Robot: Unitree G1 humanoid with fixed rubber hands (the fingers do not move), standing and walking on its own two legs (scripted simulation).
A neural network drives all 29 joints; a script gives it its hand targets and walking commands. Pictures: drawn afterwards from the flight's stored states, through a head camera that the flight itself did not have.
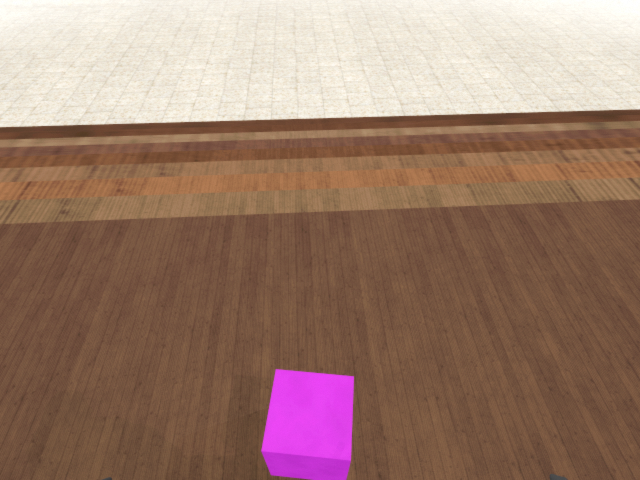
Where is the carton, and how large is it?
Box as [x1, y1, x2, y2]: [261, 369, 353, 479]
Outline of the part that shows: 276,369 261,450 270,473 274,475 310,479 345,479 350,462 353,376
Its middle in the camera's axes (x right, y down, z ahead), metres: -0.03 +0.52 +1.06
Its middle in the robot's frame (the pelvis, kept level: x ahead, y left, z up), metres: +0.39 +0.04 -0.66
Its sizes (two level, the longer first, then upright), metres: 0.210 0.200 0.250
